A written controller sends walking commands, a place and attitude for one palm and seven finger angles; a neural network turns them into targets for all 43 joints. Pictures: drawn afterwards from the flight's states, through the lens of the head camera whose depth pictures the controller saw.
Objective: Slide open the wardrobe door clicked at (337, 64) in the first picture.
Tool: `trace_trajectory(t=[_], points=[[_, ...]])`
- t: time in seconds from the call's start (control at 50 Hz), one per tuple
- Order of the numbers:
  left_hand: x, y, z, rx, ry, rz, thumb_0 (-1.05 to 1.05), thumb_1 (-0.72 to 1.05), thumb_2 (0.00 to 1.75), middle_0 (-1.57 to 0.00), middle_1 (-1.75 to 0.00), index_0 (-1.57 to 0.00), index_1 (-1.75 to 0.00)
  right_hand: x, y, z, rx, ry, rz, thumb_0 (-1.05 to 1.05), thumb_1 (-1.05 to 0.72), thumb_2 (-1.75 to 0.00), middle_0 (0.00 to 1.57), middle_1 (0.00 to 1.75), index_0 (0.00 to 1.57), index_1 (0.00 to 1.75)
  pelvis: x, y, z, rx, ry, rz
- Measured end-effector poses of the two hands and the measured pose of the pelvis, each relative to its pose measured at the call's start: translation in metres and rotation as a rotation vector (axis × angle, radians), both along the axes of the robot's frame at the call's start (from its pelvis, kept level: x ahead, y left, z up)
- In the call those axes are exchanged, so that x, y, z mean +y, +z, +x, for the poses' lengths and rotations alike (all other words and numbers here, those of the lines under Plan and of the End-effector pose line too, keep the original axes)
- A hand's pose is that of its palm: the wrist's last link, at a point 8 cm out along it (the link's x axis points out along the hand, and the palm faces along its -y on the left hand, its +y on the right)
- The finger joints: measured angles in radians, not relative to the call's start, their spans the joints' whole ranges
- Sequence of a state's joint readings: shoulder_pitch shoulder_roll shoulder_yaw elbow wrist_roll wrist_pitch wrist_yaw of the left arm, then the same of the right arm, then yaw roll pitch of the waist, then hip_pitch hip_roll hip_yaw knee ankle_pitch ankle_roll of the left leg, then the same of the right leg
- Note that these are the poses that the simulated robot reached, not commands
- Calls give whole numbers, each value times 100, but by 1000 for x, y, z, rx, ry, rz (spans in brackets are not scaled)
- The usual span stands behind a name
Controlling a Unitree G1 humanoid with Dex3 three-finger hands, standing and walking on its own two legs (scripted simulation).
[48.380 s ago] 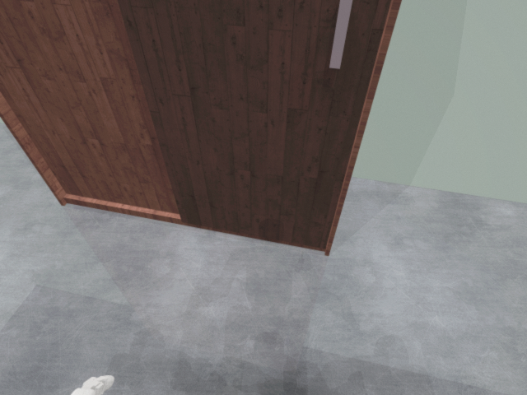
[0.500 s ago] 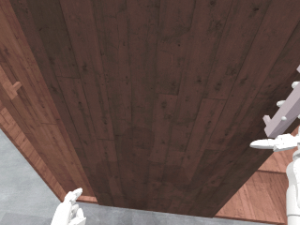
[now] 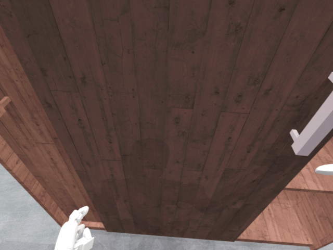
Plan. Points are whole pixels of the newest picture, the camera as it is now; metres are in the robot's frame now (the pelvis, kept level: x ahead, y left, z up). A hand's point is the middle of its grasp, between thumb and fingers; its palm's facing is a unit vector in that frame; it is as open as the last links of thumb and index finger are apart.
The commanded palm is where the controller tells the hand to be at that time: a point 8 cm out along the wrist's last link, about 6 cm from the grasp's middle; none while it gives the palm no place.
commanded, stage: slip the hand off the handle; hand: right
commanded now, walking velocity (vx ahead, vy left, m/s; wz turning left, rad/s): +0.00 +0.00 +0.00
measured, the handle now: (316, 116) +0.32 -0.29 +0.22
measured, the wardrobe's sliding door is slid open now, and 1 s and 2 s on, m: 0.43 0.43 0.43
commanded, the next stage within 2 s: draw the hand back to the body in 0.72 s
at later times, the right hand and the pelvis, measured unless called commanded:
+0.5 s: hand out of the picture +0.19 -0.34 +0.21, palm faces +0.55 +0.81 -0.18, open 14.7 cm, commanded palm +0.14 -0.37 +0.20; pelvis -0.01 -0.02 +0.00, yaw +0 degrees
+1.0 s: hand out of the picture +0.16 -0.31 +0.19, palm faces +0.37 +0.91 -0.19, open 14.7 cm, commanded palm +0.11 -0.35 +0.20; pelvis -0.01 -0.02 +0.00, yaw -1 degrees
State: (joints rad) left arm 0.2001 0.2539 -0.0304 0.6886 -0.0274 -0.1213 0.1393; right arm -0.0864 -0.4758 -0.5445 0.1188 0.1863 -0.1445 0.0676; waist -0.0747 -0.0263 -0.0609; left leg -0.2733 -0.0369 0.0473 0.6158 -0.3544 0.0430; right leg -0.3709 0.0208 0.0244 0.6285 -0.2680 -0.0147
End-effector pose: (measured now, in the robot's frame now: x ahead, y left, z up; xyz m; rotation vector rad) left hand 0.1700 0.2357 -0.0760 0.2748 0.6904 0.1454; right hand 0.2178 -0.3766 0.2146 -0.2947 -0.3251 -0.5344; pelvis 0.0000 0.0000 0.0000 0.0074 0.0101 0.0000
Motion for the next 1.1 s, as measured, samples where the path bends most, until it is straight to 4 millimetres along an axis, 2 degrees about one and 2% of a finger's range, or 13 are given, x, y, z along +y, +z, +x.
trace_trajectory(t=[0.08, 0.16, 0.28, 0.4, 0.48, 0.66, 0.84, 0.9, 0.96, 1.1], points=[[2, -3, -11, 12, 22, 10, 1, 90, 90, -20, -30, -21, -30, -3, -1, 4, 0, 27, 13, -1, 56, -20, 27, 116, 25, 115, -2, 0, -4, -1, -1, 3], [0, -2, -19, -2, 39, -1, 1, 90, 90, -20, -30, -21, -30, 4, -2, 2, 4, 55, 4, -1, 56, -20, 26, 115, 25, 115, -6, 0, -5, -1, 11, 4], [-8, 2, -22, -35, 39, -22, 1, 90, 90, -20, -30, -21, -30, 9, -4, -22, -7, 56, -7, -1, 56, -20, 26, 115, 26, 115, -10, 1, -5, -13, 24, 4], [-20, 8, -12, -71, -10, -17, 1, 90, 90, -20, -30, -21, -30, -2, -5, -58, -30, -17, 0, -1, 56, -20, 26, 115, 26, 115, -13, 1, -9, -34, 9, 10], [-31, 15, 0, -113, -58, -14, 1, 90, 90, -20, -30, -21, -30, 0, -7, -75, -26, -19, -3, -1, 56, -20, 26, 115, 25, 115, -16, 1, -13, -44, -3, 11], [-54, 33, 21, -217, -120, -35, 1, 90, 90, -20, -30, -21, -30, 14, -7, -93, -21, 36, -16, -1, 56, -20, 26, 115, 25, 115, -18, 1, -17, -59, -8, 10], [-61, 32, 22, -230, -162, -47, 1, 90, 90, -20, -30, -21, -30, 21, -5, -112, -17, 20, -32, -1, 56, -20, 26, 115, 26, 115, -18, 0, -17, -62, -14, 12], [-59, 28, 19, -216, -152, -52, 1, 90, 90, -20, -30, -21, -30, 22, -8, -112, 6, 52, -2, -1, 56, -20, 26, 115, 25, 115, -18, 0, -17, -66, -20, 14], [-56, 26, 17, -215, -127, -54, 1, 90, 90, -20, -30, -21, -30, 25, -14, -104, 81, 117, 47, -1, 56, -20, 26, 115, 25, 115, -17, 1, -16, -78, -25, 14], [-46, 34, 16, -282, -71, -76, 2, 90, 90, -20, -30, -21, -30, 35, -14, -81, 224, 280, 93, -1, 56, -20, 26, 115, 25, 115, -13, 4, -9, -93, -16, 10]])
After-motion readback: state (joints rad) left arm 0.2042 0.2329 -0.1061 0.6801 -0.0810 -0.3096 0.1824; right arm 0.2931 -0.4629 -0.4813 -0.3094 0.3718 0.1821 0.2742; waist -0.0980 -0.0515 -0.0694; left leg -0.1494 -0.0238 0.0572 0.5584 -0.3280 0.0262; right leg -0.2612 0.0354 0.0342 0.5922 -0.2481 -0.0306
